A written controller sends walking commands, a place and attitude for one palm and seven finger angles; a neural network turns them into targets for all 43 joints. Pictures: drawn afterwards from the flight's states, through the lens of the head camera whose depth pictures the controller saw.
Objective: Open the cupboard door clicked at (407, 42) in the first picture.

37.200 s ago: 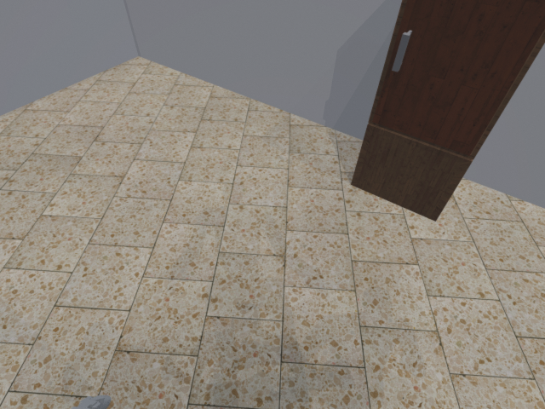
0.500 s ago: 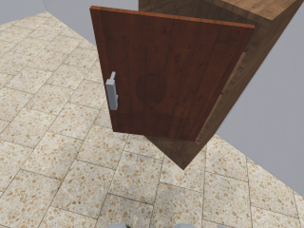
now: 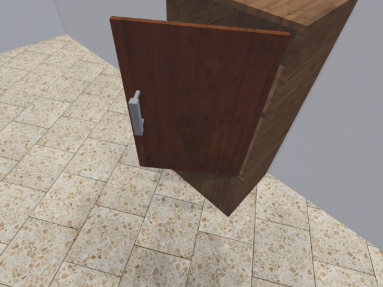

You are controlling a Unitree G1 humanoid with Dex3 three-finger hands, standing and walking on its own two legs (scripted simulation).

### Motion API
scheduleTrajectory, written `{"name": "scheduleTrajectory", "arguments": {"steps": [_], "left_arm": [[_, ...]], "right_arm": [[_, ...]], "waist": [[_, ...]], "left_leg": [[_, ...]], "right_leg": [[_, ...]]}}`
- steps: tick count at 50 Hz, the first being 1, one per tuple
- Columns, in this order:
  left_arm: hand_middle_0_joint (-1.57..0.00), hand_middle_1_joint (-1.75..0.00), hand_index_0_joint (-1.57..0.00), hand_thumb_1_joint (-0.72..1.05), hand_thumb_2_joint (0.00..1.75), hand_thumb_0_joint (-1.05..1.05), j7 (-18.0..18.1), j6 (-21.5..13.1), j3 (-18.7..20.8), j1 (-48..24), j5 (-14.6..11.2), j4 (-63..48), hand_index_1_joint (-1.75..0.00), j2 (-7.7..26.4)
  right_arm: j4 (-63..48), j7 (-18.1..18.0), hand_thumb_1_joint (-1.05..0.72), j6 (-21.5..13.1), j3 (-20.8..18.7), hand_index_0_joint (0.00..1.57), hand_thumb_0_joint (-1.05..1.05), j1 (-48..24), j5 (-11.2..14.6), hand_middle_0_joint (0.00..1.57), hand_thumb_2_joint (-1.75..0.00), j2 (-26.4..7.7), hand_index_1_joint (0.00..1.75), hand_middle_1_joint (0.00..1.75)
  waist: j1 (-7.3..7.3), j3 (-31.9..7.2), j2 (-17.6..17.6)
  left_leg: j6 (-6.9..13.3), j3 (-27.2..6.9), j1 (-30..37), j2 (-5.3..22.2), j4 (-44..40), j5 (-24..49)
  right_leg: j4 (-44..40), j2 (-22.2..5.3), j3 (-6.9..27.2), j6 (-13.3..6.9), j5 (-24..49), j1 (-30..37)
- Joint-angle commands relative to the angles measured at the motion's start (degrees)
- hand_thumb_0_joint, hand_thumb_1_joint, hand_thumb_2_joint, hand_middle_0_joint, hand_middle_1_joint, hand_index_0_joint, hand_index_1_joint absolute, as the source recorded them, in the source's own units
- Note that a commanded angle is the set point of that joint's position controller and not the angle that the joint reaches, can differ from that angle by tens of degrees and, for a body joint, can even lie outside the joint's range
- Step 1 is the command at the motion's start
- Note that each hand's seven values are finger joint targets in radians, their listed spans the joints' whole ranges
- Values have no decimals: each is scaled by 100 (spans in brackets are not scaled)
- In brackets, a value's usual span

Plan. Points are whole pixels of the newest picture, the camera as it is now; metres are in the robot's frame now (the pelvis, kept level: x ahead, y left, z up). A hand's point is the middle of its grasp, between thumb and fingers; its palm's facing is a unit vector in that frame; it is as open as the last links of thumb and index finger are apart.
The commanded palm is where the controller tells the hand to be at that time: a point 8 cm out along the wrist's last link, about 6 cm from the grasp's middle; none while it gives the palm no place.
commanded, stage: come to a stop and stand still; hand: left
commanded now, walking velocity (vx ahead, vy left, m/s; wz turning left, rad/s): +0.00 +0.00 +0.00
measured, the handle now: (138, 113) +0.59 +0.20 -0.01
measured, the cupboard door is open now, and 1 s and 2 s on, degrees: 38 38 38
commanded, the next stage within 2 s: look again from close up in 0.42 s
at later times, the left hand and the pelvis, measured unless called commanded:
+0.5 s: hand out of the picture -0.05 +0.17 -0.17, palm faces +0.04 -0.99 -0.15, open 7.4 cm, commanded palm none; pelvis -0.02 +0.01 +0.01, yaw -1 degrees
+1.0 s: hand out of the picture +0.02 +0.20 -0.17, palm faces +0.00 -0.98 -0.22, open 7.4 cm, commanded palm none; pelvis +0.00 +0.02 +0.00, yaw -1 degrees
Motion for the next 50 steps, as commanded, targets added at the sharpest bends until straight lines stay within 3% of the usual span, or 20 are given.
{"name": "scheduleTrajectory", "arguments": {"steps": [1, 10, 14, 25, 26, 27, 28, 29, 30, 31, 34, 39, 50], "left_arm": [[-20, -30, -20, 90, 90, 0, 25, -58, 76, 267, -15, -48, -30, 495], [-20, -30, -20, 90, 90, 0, 19, -92, 23, 389, 22, 157, -30, 380], [-20, -30, -20, 90, 90, 0, 28, -105, 23, 502, 29, 181, -30, 327], [-20, -30, -20, 90, 90, 0, 41, -144, 20, 706, 37, 207, -30, 284], [-20, -30, -20, 90, 90, 0, 242, -296, -102, 833, 120, 291, -30, 442], [-20, -30, -20, 90, 90, 0, 184, -325, -36, 589, 56, 21, -30, 684], [-20, -30, -20, 90, 90, 0, 131, -301, -11, 438, 71, -79, -30, 640], [-20, -30, -20, 90, 90, 0, 110, -301, -40, 451, 58, -85, -30, 619], [-20, -30, -20, 90, 90, 0, 99, -309, -37, 455, 70, -121, -30, 540], [-20, -30, -20, 90, 90, 0, 84, -308, -39, 529, 59, -120, -30, 490], [-20, -30, -20, 90, 90, 0, 64, -286, -73, 596, 43, -87, -30, 354], [-20, -30, -20, 90, 90, 0, 57, -268, -70, 504, 34, -105, -30, 424], [-20, -30, -20, 90, 90, 0, 49, -262, -7, 331, 31, -172, -30, 704]], "right_arm": [[-137, -25, -90, -154, 18, 20, 0, 40, 25, 20, -90, -515, 30, 30], [-17, -17, -90, -137, 40, 20, 0, 197, 28, 20, -90, -424, 30, 30], [-3, -3, -90, -136, 42, 20, 0, 250, 15, 20, -90, -404, 30, 30], [7, -8, -90, -168, 51, 20, 0, 376, 34, 20, -90, -320, 30, 30], [-428, 79, -90, -270, 135, 20, 0, -171, 43, 20, -90, -599, 30, 30], [-562, 120, -90, -197, 128, 20, 0, 110, 18, 20, -90, -300, 30, 30], [-510, 123, -90, -189, 92, 20, 0, 272, -24, 20, -90, -362, 30, 30], [-504, 132, -90, -185, 107, 20, 0, 453, -26, 20, -90, -410, 30, 30], [-541, 133, -90, -216, 128, 20, 0, 487, -53, 20, -90, -385, 30, 30], [-601, 127, -90, -237, 131, 20, 0, 447, -37, 20, -90, -401, 30, 30], [-675, 99, -90, -286, 138, 20, 0, 399, -5, 20, -90, -525, 30, 30], [-631, 79, -90, -306, 161, 20, 0, 363, 11, 20, -90, -583, 30, 30], [-466, 54, -90, -335, 171, 20, 0, 161, 5, 20, -90, -691, 30, 30]], "waist": [[52, 70, 775], [-7, 328, 45], [-13, 409, 89], [-6, 313, 137], [159, 556, 416], [-145, 183, 353], [-210, 313, 563], [-236, 163, 479], [-180, 113, 688], [-141, 17, 664], [-48, -5, 405], [-14, 247, -16], [24, 15, 139]], "left_leg": [[115, -587, 14, 614, -1070, 1071], [85, -470, 81, 436, -1312, 167], [88, -492, 2, 400, -1422, -149], [108, -443, 83, 377, -1303, 160], [-19, -259, -379, 383, -117, 803], [13, -303, -166, 159, -217, -191], [80, -313, -195, 144, -313, -373], [130, -392, -342, 189, -373, -449], [175, -485, -408, 222, -493, -324], [210, -569, -421, 266, -594, -282], [303, -737, -489, 382, -801, -144], [318, -615, -373, 350, -833, 305], [289, -412, 100, 336, -734, 1241]], "right_leg": [[-735, -420, 437, -66, 682, 63], [-1064, -449, 464, -72, 325, -230], [-1064, -459, 476, -76, 190, -338], [-1051, -469, 494, -99, 369, -333], [-982, -641, 654, -183, 1222, -480], [-1091, -764, 814, -322, -567, -737], [-906, -642, 692, -367, -1109, -1028], [-744, -491, 578, -358, -1095, -928], [-596, -448, 452, -353, -734, -782], [-481, -382, 433, -337, -579, -669], [-271, -296, 325, -279, -172, -458], [-359, -375, 368, -219, 144, -453], [-423, -464, 410, -191, 933, -172]]}}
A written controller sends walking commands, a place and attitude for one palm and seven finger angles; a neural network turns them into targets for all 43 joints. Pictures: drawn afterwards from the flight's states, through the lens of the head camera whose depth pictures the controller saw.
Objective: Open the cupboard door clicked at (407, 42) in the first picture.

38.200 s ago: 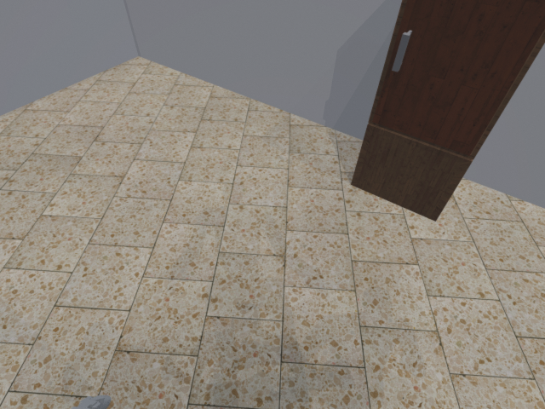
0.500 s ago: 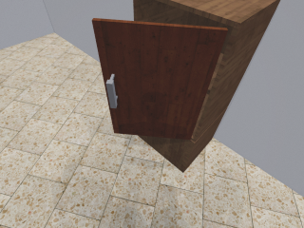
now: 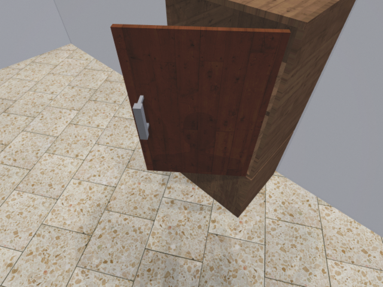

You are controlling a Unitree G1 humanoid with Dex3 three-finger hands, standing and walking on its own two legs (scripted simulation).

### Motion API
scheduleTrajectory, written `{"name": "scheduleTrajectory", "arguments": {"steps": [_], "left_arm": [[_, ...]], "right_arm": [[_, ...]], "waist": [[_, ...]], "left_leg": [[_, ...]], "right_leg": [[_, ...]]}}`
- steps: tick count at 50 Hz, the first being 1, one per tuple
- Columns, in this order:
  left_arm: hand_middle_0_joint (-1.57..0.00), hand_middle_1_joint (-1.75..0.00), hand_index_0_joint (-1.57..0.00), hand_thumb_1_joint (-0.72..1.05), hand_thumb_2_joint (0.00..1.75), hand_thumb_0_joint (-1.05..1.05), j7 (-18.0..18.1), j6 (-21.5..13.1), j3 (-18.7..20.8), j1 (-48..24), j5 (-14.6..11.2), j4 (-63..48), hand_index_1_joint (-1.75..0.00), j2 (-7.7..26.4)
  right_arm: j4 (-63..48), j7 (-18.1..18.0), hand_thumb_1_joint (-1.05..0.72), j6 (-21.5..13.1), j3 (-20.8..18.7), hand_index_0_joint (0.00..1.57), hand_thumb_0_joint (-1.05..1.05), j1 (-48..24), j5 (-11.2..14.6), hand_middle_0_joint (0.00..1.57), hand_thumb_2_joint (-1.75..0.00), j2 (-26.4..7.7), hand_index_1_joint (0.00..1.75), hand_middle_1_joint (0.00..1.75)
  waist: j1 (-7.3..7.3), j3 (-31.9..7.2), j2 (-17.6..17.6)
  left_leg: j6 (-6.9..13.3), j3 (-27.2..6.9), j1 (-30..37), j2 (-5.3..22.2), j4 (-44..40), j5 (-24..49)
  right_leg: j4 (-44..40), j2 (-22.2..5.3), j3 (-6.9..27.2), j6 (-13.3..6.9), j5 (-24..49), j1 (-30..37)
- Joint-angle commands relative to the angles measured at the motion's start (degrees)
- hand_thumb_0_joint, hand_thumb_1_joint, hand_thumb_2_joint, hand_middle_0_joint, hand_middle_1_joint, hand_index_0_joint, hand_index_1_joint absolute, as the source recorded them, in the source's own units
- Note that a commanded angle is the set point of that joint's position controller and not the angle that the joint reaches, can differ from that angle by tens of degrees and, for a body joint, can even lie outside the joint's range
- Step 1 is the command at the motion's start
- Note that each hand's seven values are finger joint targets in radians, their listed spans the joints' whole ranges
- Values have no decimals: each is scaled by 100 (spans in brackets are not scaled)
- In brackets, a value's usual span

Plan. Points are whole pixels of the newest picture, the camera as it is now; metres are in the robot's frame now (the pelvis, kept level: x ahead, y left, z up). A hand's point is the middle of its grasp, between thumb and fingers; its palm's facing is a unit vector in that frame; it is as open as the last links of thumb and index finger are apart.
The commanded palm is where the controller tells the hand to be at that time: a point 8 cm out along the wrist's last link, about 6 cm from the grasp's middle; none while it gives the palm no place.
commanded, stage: look again from close up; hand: left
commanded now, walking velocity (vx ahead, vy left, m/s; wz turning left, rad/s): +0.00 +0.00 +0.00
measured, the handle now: (142, 117) +0.58 +0.19 -0.01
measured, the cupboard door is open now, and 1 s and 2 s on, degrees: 38 38 38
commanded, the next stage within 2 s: raise the hand with hooked fingers in 0.04 s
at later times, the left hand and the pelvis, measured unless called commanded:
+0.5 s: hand (118, 270) +0.17 +0.16 -0.05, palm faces -0.01 -1.00 -0.03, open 8.2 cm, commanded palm +0.13 +0.24 -0.05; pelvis -0.02 -0.03 -0.06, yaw +1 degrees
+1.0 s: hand (87, 255) +0.19 +0.23 -0.03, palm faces +0.07 -1.00 -0.05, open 11.2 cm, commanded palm +0.16 +0.27 -0.03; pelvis -0.04 -0.02 -0.08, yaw +0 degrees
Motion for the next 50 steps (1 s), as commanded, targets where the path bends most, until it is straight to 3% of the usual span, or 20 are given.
{"name": "scheduleTrajectory", "arguments": {"steps": [1, 6, 7, 8, 9, 10, 11, 12, 13, 15, 16, 18, 23, 25, 29, 32, 35, 41, 45, 50], "left_arm": [[-20, -30, -20, 90, 90, 0, 46, -72, 156, 341, 7, -168, -30, 703], [-20, -30, -20, 90, 90, 0, 41, -62, 168, 245, 8, -161, -30, 760], [-20, -30, -20, 90, 90, 0, 263, -102, 134, 665, 47, -7, -30, 682], [-20, -32, -20, 88, 89, 0, 226, -1371, 1218, -3590, -1036, -8998, -32, 2163], [-20, -33, -20, 85, 88, 0, 342, -1054, 1075, -517, -596, -7251, -33, 1698], [-21, -34, -21, 83, 87, 0, 596, -785, 901, -343, -722, -6620, -34, 1368], [-21, -36, -21, 81, 86, 0, 517, -279, 63, 1193, -886, -5533, -36, -147], [-21, -37, -21, 78, 85, 0, 391, -464, 354, 97, -1038, -6425, -37, 152], [-21, -39, -21, 76, 84, 0, 232, -769, 676, 136, -990, -6303, -39, 453], [-21, -42, -21, 71, 82, 0, -151, -1338, 986, 1385, -1027, -5043, -42, 326], [-22, -43, -22, 69, 81, 0, -454, -1694, 1001, 1832, -1116, -4634, -43, 118], [-22, -47, -22, 64, 79, 0, -1188, -2493, 1158, 2421, -1328, -4623, -47, 124], [-23, -54, -23, 53, 74, 0, -2728, -3645, 2012, 1586, -1683, -4983, -54, 1145], [-23, -57, -23, 48, 72, 0, -2815, -3725, 2342, 631, -1950, -5782, -57, 1530], [-24, -63, -24, 39, 68, 0, -2609, -4060, 2257, -500, -2272, -7550, -63, 1491], [-24, -68, -24, 32, 65, 0, -2742, -3891, 1733, -658, -2179, -7504, -68, 1294], [-25, -72, -25, 25, 62, 0, -3063, -3207, 1572, -701, -2116, -6697, -72, 1417], [-26, -81, -26, 11, 56, 0, -3084, -1547, 2742, 348, -2382, -6193, -81, 2076], [-26, -87, -26, 1, 52, 0, -2435, -1864, 3048, 321, -2523, -6529, -87, 1904], [-27, -94, -27, -10, 47, 0, -2349, -2575, 2107, -479, -2119, -6248, -94, 1436]], "right_arm": [[-172, -25, -90, -87, -93, 20, 0, 159, 17, 20, -90, -603, 30, 30], [-121, -37, -90, -71, -95, 20, 0, 18, 22, 20, -90, -631, 30, 30], [-472, -14, -90, -56, -136, 20, 0, -302, 83, 20, -90, -719, 30, 30], [-2283, -201, -90, -937, -357, 20, 0, -94, 287, 20, -90, -1560, 30, 30], [-2005, -408, -90, -1475, -150, 20, 0, -568, 239, 20, -90, -1002, 30, 30], [-1597, -447, -90, -1568, -196, 20, 0, -617, 288, 20, -90, -1001, 30, 30], [-1608, -383, -90, -1531, -239, 20, 0, -441, 395, 20, -90, -783, 30, 30], [-2081, -331, -90, -1567, -316, 20, 0, -596, 374, 20, -90, -1019, 30, 30], [-2191, -336, -90, -1604, -436, 20, 0, -590, 292, 20, -90, -1142, 30, 30], [-2428, -278, -90, -1569, -513, 20, 0, -685, 206, 20, -90, -1105, 30, 30], [-2548, -211, -90, -1532, -531, 20, 0, -712, 167, 20, -90, -1061, 30, 30], [-2865, -83, -90, -1528, -646, 20, 0, -976, 134, 20, -90, -1054, 30, 30], [-3564, 76, -90, -1608, -725, 20, 0, -1110, 251, 20, -90, -1147, 30, 30], [-3687, -22, -90, -1610, -703, 20, 0, -995, 233, 20, -90, -1140, 30, 30], [-3669, -217, -90, -1671, -601, 20, 0, -791, 209, 20, -90, -995, 30, 30], [-3462, -355, -90, -1733, -542, 20, 0, -664, 234, 20, -90, -1094, 30, 30], [-3409, -449, -90, -1751, -462, 20, 0, -660, 323, 20, -90, -1224, 30, 30], [-3891, -453, -90, -1439, -439, 20, 0, -793, 397, 20, -90, -1131, 30, 30], [-3900, -388, -90, -1409, -424, 20, 0, -807, 322, 20, -90, -937, 30, 30], [-3674, -320, -90, -1538, -409, 20, 0, -485, 283, 20, -90, -1162, 30, 30]], "waist": [[37, 56, -62], [38, 39, -42], [163, 186, -587], [-487, -2768, 626], [144, -2532, 1559], [11, -2047, 1339], [-136, -1134, 781], [-224, -279, 426], [-332, -232, 193], [-52, 228, -646], [81, 101, -1311], [347, -410, -1640], [373, -1688, -329], [305, -2044, 235], [-24, -2665, 867], [-333, -2231, 583], [-413, -1716, 437], [266, -2462, -152], [395, -2217, -184], [-142, -1471, 22]], "left_leg": [[105, -545, 117, 562, -565, 1231], [77, -522, 191, 567, -528, 1347], [-81, -456, -75, 722, 552, 1717], [34, -420, 1497, 86, -152, 2401], [55, -378, 2138, 349, -258, 3316], [-150, -378, 1371, 307, -179, 2639], [-94, -433, 870, 299, -245, 2199], [-97, -541, 260, 228, -130, 1601], [-78, -473, 31, 155, 135, 1163], [-119, -454, -882, 36, 565, 709], [-158, -420, -1300, 28, 832, 667], [-192, -312, -1972, -34, 1398, 578], [-162, -155, -2710, -154, 2569, 493], [-110, -173, -2855, -144, 2932, 244], [6, -327, -2621, 31, 3446, 204], [67, -455, -2932, 153, 3626, -84], [97, -567, -3195, 171, 3511, -389], [68, -493, -3045, 41, 2948, 66], [-12, -550, -2983, 67, 2727, 196], [20, -611, -3003, 87, 2647, -678]], "right_leg": [[-493, -248, 272, -320, 1095, -20], [-535, -269, 290, -325, 1312, 34], [-701, -517, 694, -267, 2930, -135], [-61, 63, -34, -396, 2960, 212], [284, 298, -124, -428, 1711, -132], [224, 272, -291, -360, 908, -286], [75, 286, -350, -281, 748, -673], [-1, 261, -406, -259, 909, -863], [6, 299, -443, -251, 769, -1200], [301, 371, -546, -257, 485, -1724], [641, 422, -575, -253, 503, -1978], [1305, 412, -452, -264, 771, -2134], [2293, 242, 126, -311, 1159, -2383], [2412, 260, 418, -277, 606, -2665], [2509, 322, 609, -255, 266, -2992], [2499, 413, 611, -276, -122, -3463], [2331, 483, 564, -277, -576, -3657], [1966, 294, 543, -144, -254, -2345], [2137, 408, 225, -201, -86, -2459], [2197, 487, 21, -249, -1121, -3597]]}}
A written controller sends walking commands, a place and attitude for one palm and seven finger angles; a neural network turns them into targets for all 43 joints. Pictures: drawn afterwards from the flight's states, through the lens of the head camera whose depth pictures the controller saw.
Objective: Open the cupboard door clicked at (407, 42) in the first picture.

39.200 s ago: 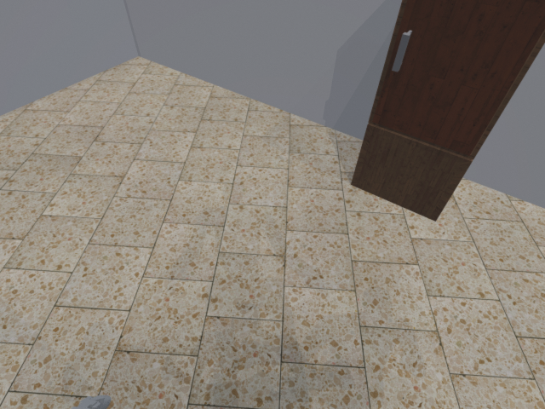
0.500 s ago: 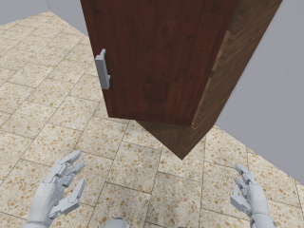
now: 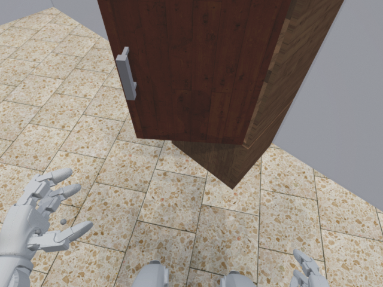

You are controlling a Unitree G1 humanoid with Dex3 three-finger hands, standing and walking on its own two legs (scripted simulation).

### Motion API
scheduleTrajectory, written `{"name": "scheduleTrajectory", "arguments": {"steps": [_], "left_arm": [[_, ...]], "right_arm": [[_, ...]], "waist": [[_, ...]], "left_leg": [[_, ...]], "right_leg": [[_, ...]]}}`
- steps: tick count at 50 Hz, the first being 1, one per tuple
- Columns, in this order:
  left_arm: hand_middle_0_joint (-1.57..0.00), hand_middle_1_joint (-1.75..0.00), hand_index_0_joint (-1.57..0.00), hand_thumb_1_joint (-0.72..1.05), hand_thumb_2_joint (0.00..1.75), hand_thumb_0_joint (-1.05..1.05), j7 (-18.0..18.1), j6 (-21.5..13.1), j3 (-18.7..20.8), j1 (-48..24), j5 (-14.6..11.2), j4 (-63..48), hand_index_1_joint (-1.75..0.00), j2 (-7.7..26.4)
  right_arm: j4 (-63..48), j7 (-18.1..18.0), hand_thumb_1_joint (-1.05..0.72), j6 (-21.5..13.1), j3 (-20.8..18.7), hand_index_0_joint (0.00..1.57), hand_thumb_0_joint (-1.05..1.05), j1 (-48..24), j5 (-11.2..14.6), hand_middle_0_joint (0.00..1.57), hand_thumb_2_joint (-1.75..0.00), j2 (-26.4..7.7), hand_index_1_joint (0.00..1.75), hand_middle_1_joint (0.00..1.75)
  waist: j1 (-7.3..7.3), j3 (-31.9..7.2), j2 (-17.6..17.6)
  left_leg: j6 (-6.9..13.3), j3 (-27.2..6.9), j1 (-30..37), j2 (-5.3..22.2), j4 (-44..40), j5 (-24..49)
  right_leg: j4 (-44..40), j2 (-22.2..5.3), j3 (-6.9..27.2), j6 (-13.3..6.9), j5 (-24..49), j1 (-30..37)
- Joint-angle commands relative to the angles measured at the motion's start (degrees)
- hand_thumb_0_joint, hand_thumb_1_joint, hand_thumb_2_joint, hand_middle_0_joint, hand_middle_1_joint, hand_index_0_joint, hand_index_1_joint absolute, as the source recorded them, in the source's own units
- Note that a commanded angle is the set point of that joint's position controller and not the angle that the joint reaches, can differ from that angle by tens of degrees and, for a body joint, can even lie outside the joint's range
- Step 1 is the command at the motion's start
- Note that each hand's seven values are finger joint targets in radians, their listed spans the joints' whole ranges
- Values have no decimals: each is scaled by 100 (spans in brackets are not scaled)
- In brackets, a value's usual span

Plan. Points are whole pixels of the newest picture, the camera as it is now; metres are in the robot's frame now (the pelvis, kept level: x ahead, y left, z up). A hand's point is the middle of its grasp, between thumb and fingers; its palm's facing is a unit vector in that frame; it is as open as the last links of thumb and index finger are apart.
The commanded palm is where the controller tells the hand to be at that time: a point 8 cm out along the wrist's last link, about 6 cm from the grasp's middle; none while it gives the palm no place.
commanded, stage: raise the hand with hooked fingers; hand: left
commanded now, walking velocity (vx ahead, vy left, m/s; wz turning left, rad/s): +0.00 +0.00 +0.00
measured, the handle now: (128, 74) +0.63 +0.20 +0.06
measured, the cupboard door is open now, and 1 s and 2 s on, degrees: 38 38 38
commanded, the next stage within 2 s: move the hooked fingers beside the handle in 1.24 s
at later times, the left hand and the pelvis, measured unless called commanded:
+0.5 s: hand (43, 202) +0.26 +0.29 +0.05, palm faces +0.00 -1.00 -0.05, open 13.8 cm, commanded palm +0.25 +0.34 +0.07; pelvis +0.01 +0.03 +0.01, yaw +1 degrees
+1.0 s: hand (51, 175) +0.30 +0.28 +0.08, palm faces -0.02 -1.00 -0.04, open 14.0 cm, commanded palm +0.28 +0.33 +0.08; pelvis +0.02 +0.01 +0.02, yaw +0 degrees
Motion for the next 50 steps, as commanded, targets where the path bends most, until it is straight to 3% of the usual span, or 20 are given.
{"name": "scheduleTrajectory", "arguments": {"steps": [1, 3, 6, 10, 14, 18, 21, 25, 26, 29, 32, 34, 38, 43, 48, 50], "left_arm": [[-27, -96, -27, -13, 46, 0, -82, -797, -56, -875, 138, -714, -96, 758], [-28, -99, -28, -17, 44, 0, -318, -799, -123, -1002, 165, -709, -99, 926], [-28, -103, -28, -24, 41, 0, -517, -697, 232, -1277, 74, -1101, -103, 1433], [-29, -110, -29, -34, 37, 0, -267, -563, 811, -1108, -87, -1343, -110, 1767], [-29, -115, -29, -43, 33, 0, -43, -321, 644, -981, -88, -947, -115, 1359], [-30, -120, -30, -50, 30, 0, -254, 70, 241, -1273, 121, -350, -120, 1199], [-30, -120, -30, -50, 30, 0, -496, 198, 255, -1861, 151, -329, -120, 1432], [-30, -120, -30, -50, 30, 0, -575, -49, 741, -2408, 28, -626, -120, 1939], [-30, -120, -30, -50, 30, 0, -578, -130, 812, -2497, 12, -741, -120, 1994], [-30, -120, -30, -50, 30, 0, -551, -232, 930, -2451, -40, -513, -120, 2011], [-30, -120, -30, -50, 30, 0, -674, -49, 948, -2506, -23, 11, -120, 2060], [-30, -120, -30, -50, 30, 0, -794, 143, 867, -2563, -19, 303, -120, 2026], [-30, -120, -30, -50, 30, 0, -1027, 351, 856, -2727, -66, 526, -120, 2110], [-30, -120, -30, -50, 30, 0, -991, 84, 988, -2599, -185, 404, -120, 2129], [-30, -120, -30, -50, 30, 0, -841, -123, 1143, -2679, -135, 487, -120, 2259], [-30, -120, -30, -50, 30, 0, -819, -148, 1115, -2763, -87, 350, -120, 2316]], "right_arm": [[-856, -29, -90, -438, -289, 20, 0, -530, 23, 20, -90, -1038, 30, 30], [-884, -65, -90, -517, -283, 20, 0, -428, 61, 20, -90, -1131, 30, 30], [-932, -138, -90, -578, -273, 20, 0, -350, 93, 20, -90, -1223, 30, 30], [-957, -133, -90, -582, -222, 20, 0, -391, 60, 20, -90, -1185, 30, 30], [-988, -61, -90, -446, -198, 20, 0, -438, 58, 20, -90, -1140, 30, 30], [-1070, -33, -90, -318, -173, 20, 0, -334, 79, 20, -90, -1232, 30, 30], [-1124, -56, -90, -294, -150, 20, 0, -259, 79, 20, -90, -1299, 30, 30], [-1091, -109, -90, -341, -130, 20, 0, -255, 22, 20, -90, -1298, 30, 30], [-1071, -106, -90, -342, -117, 20, 0, -242, 15, 20, -90, -1277, 30, 30], [-1008, -103, -90, -338, -110, 20, 0, -234, 6, 20, -90, -1250, 30, 30], [-958, -102, -90, -266, -100, 20, 0, -201, 32, 20, -90, -1289, 30, 30], [-965, -116, -90, -214, -112, 20, 0, -188, 64, 20, -90, -1315, 30, 30], [-1028, -114, -90, -157, -130, 20, 0, -124, 79, 20, -90, -1348, 30, 30], [-1054, -43, -90, -164, -175, 20, 0, -67, 47, 20, -90, -1333, 30, 30], [-1038, -28, -90, -111, -180, 20, 0, -60, 47, 20, -90, -1317, 30, 30], [-1056, -34, -90, -102, -170, 20, 0, -75, 42, 20, -90, -1302, 30, 30]], "waist": [[-115, -657, -106], [-139, -818, 82], [-24, -1386, 362], [235, -1502, 624], [160, -1016, 669], [-20, -619, 452], [-94, -810, 380], [17, -1266, 528], [41, -1459, 725], [58, -1414, 685], [52, -1310, 721], [26, -1206, 556], [38, -1326, 477], [55, -1416, 188], [73, -1338, 316], [72, -1363, 537]], "left_leg": [[169, -279, 772, -310, -844, 244], [182, -314, 893, -324, -956, 10], [199, -355, 1362, -312, -1090, 236], [113, -527, 1810, -270, -1369, 744], [43, -532, 1788, -254, -1513, 713], [51, -515, 1671, -245, -1580, 610], [73, -516, 1826, -253, -1546, 744], [50, -538, 2187, -269, -1437, 1295], [16, -556, 2397, -251, -1461, 1447], [-13, -579, 2476, -223, -1487, 1616], [-7, -533, 2365, -227, -1514, 1681], [19, -499, 2253, -237, -1562, 1597], [65, -408, 2280, -276, -1529, 1822], [105, -333, 2211, -305, -1420, 1976], [112, -259, 2024, -328, -1433, 1690], [132, -227, 2024, -338, -1415, 1633]], "right_leg": [[-1038, 223, 203, -53, -196, -139], [-1078, 196, 220, -70, -290, -107], [-1040, 217, 173, -109, 53, 178], [-926, 292, -60, -175, 551, 438], [-1011, 284, -165, -136, 628, 365], [-1168, 297, -172, -118, 662, 266], [-1228, 335, -140, -127, 751, 319], [-1162, 366, -105, -187, 1013, 487], [-1145, 359, -107, -187, 1041, 466], [-1159, 337, -124, -168, 1101, 460], [-1209, 333, -119, -168, 1173, 535], [-1286, 321, -123, -153, 1194, 593], [-1365, 328, -103, -148, 1445, 740], [-1350, 348, -57, -135, 1709, 840], [-1343, 315, 9, -134, 1521, 885], [-1359, 308, 60, -152, 1480, 924]]}}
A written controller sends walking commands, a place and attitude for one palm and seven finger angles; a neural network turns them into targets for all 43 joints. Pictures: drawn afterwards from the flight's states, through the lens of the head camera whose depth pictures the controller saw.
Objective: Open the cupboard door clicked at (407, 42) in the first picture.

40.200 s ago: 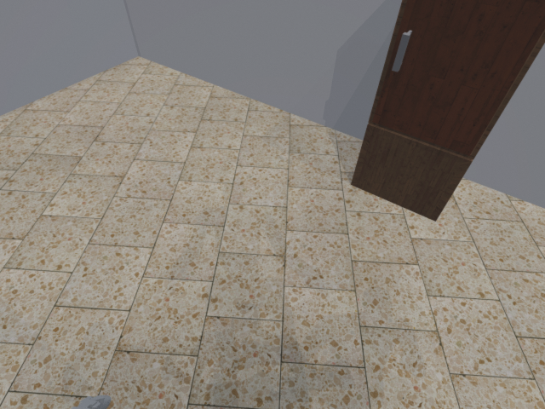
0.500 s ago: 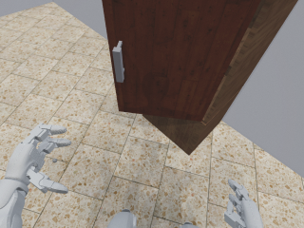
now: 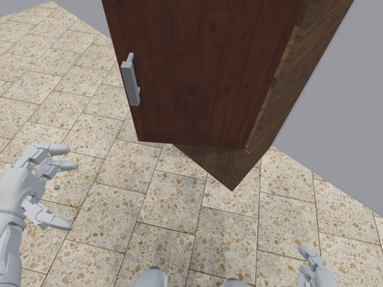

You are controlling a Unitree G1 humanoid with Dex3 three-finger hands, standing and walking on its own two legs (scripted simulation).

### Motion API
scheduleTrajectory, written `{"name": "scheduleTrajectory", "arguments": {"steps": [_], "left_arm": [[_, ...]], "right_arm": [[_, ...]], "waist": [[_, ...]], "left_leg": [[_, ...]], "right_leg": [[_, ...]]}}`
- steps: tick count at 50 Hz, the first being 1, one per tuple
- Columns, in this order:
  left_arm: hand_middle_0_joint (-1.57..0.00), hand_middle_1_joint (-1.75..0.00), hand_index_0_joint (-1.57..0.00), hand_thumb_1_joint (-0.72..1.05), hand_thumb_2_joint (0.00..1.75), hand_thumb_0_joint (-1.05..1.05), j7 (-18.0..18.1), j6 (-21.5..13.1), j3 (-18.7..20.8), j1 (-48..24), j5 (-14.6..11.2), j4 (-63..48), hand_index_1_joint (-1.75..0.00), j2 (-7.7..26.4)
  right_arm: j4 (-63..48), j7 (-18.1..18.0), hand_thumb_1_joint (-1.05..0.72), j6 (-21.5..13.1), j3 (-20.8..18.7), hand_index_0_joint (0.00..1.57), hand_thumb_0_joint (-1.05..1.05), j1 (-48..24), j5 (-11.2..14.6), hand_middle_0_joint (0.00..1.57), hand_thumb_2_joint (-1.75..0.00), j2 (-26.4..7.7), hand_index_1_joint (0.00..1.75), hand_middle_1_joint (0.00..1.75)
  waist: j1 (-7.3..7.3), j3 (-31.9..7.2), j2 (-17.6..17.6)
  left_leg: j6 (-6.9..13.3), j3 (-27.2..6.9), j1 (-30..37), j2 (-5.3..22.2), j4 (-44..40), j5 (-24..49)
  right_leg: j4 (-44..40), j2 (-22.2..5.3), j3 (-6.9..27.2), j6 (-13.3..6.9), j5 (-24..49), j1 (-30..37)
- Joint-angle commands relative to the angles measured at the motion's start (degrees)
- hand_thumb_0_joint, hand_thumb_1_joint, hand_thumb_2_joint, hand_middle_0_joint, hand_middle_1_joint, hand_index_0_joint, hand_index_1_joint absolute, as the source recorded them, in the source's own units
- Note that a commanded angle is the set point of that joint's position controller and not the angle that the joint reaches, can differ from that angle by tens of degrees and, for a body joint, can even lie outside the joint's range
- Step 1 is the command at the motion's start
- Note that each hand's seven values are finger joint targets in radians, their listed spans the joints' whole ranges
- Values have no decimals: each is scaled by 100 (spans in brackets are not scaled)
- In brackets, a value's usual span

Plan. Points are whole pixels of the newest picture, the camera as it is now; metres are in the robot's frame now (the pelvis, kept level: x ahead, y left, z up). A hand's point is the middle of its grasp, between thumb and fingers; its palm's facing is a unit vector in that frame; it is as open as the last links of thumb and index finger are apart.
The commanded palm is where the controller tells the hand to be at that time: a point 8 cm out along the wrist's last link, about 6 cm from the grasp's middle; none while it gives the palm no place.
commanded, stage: raise the hand with hooked fingers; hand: left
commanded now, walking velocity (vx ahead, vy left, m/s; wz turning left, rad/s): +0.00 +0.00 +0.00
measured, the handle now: (133, 80) +0.61 +0.19 +0.05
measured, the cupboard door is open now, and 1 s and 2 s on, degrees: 38 38 38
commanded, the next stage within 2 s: move the hooked fingers beside the handle in 0.24 s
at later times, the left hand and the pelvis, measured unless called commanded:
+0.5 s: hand (65, 183) +0.29 +0.26 +0.05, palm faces +0.00 -1.00 -0.04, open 14.0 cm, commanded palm +0.28 +0.31 +0.06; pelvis +0.00 -0.02 +0.00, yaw +1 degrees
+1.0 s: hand (83, 142) +0.39 +0.26 +0.05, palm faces -0.04 -1.00 -0.02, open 14.0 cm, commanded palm +0.37 +0.30 +0.06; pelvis +0.00 +0.00 -0.01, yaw -1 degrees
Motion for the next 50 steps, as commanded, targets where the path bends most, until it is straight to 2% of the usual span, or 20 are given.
{"name": "scheduleTrajectory", "arguments": {"steps": [1, 3, 5, 9, 14, 17, 21, 23, 25, 27, 28, 34, 36, 38, 40, 44, 45, 46, 48, 50], "left_arm": [[-30, -120, -30, -50, 30, 0, 92, -452, 665, -886, -111, -1249, -120, 1591], [-30, -120, -30, -50, 30, 0, 98, -498, 619, -839, -98, -1351, -120, 1576], [-30, -120, -30, -50, 30, 0, 80, -496, 606, -871, -133, -1336, -120, 1576], [-30, -120, -30, -50, 30, 0, 17, -431, 553, -913, -207, -960, -120, 1437], [-30, -120, -30, -50, 30, 0, -93, -364, 500, -952, -215, -716, -120, 1409], [-30, -120, -30, -50, 30, 0, -124, -442, 512, -1010, -194, -832, -120, 1469], [-30, -120, -30, -50, 30, 0, -18, -581, 662, -2064, -115, -604, -120, 1794], [-30, -120, -30, -50, 30, 0, -18, -645, 510, -2385, -56, -365, -120, 1670], [-30, -120, -30, -50, 30, 0, -53, -658, 279, -2764, -19, -404, -120, 1548], [-30, -120, -30, -50, 30, 0, -84, -587, 454, -2605, 51, -116, -120, 1779], [-30, -120, -30, -50, 30, 0, -101, -530, 322, -2722, 90, -68, -120, 1704], [-30, -120, -30, -50, 30, 0, 40, -333, 369, -3141, 216, 553, -120, 1800], [-30, -120, -30, -50, 30, 0, 134, -371, 526, -3261, 233, 719, -120, 1957], [-30, -120, -30, -50, 30, 0, 209, -435, 555, -3378, 285, 845, -120, 1983], [-30, -120, -30, -50, 30, 0, 253, -546, 587, -3554, 348, 867, -120, 2085], [-30, -120, -30, -50, 30, 0, 263, -678, 334, -4132, 472, 917, -120, 1916], [-30, -120, -30, -50, 30, 0, 256, -689, 306, -4255, 465, 977, -120, 1900], [-30, -120, -30, -50, 30, 0, 264, -701, 484, -4326, 496, 1119, -120, 2116], [-30, -120, -30, -50, 30, 0, 266, -703, 361, -4382, 515, 1221, -120, 1990], [-30, -120, -30, -50, 30, 0, 278, -730, 398, -4659, 532, 1261, -120, 2076]], "right_arm": [[-772, -62, -90, -247, -356, 20, 0, -73, 31, 20, -90, -838, 30, 30], [-777, -67, -90, -250, -356, 20, 0, -90, 43, 20, -90, -812, 30, 30], [-767, -93, -90, -251, -348, 20, 0, -80, 33, 20, -90, -826, 30, 30], [-703, -127, -90, -220, -324, 20, 0, -131, 67, 20, -90, -819, 30, 30], [-709, -145, -90, -208, -335, 20, 0, -133, 83, 20, -90, -825, 30, 30], [-723, -136, -90, -221, -331, 20, 0, -147, 77, 20, -90, -800, 30, 30], [-531, -200, -90, -203, -289, 20, 0, -95, 45, 20, -90, -825, 30, 30], [-478, -228, -90, -194, -287, 20, 0, -86, 70, 20, -90, -809, 30, 30], [-456, -244, -90, -216, -287, 20, 0, -74, 63, 20, -90, -804, 30, 30], [-418, -246, -90, -167, -312, 20, 0, 14, 69, 20, -90, -844, 30, 30], [-426, -239, -90, -147, -299, 20, 0, 0, 75, 20, -90, -832, 30, 30], [-414, -185, -90, 22, -315, 20, 0, 121, 67, 20, -90, -872, 30, 30], [-414, -157, -90, 81, -310, 20, 0, 174, 50, 20, -90, -884, 30, 30], [-399, -129, -90, 142, -333, 20, 0, 237, 36, 20, -90, -896, 30, 30], [-364, -113, -90, 194, -342, 20, 0, 318, 20, 20, -90, -910, 30, 30], [-264, -85, -90, 304, -372, 20, 0, 415, 7, 20, -90, -905, 30, 30], [-243, -84, -90, 321, -367, 20, 0, 469, -5, 20, -90, -917, 30, 30], [-179, -90, -90, 356, -385, 20, 0, 537, -12, 20, -90, -960, 30, 30], [-163, -81, -90, 411, -386, 20, 0, 555, -7, 20, -90, -949, 30, 30], [-105, -77, -90, 449, -398, 20, 0, 616, -25, 20, -90, -963, 30, 30]], "waist": [[102, -1636, 657], [93, -1683, 709], [52, -1595, 456], [-4, -1309, 371], [-5, -1342, 99], [30, -1451, 281], [-135, -1382, 216], [-176, -1309, 325], [-194, -1507, 536], [-115, -1742, 547], [-128, -1760, 595], [-117, -1667, 417], [-85, -1733, 373], [-110, -1771, 243], [-123, -1885, 291], [-261, -2007, 638], [-301, -2032, 591], [-289, -2112, 533], [-305, -2126, 626], [-321, -2214, 652]], "left_leg": [[51, -234, 1590, -258, -842, 1628], [62, -228, 1642, -250, -834, 1666], [88, -223, 1496, -250, -780, 1648], [87, -170, 1261, -279, -760, 1398], [108, -114, 1087, -291, -674, 1322], [112, -106, 1157, -293, -629, 1488], [111, -130, 971, -260, -491, 1277], [101, -153, 993, -252, -528, 1092], [122, -168, 1150, -252, -501, 1178], [110, -169, 1264, -245, -552, 1340], [112, -168, 1263, -252, -558, 1342], [90, -214, 1157, -225, -644, 1312], [86, -199, 1097, -222, -628, 1352], [89, -215, 1096, -218, -621, 1379], [96, -223, 1143, -204, -582, 1549], [73, -266, 1452, -170, -572, 1638], [88, -279, 1460, -162, -538, 1680], [66, -315, 1506, -134, -543, 1744], [60, -345, 1628, -131, -558, 1822], [59, -378, 1693, -123, -498, 1994]], "right_leg": [[-668, 329, 63, -228, 1407, 385], [-689, 322, 81, -223, 1458, 415], [-706, 342, 105, -217, 1511, 470], [-798, 306, 170, -169, 1430, 431], [-863, 261, 311, -127, 1403, 539], [-812, 250, 350, -142, 1605, 605], [-767, 261, 443, -135, 1315, 416], [-739, 259, 384, -147, 1063, 225], [-681, 265, 374, -183, 1141, 188], [-669, 259, 338, -184, 1329, 312], [-658, 252, 326, -180, 1357, 284], [-620, 264, 201, -190, 1281, 115], [-595, 287, 214, -194, 1321, 198], [-569, 286, 198, -187, 1333, 155], [-492, 312, 185, -214, 1453, 156], [-471, 306, 153, -209, 1416, -181], [-465, 328, 154, -219, 1422, -224], [-444, 333, 131, -214, 1441, -236], [-454, 329, 108, -222, 1439, -339], [-412, 337, 100, -238, 1515, -372]]}}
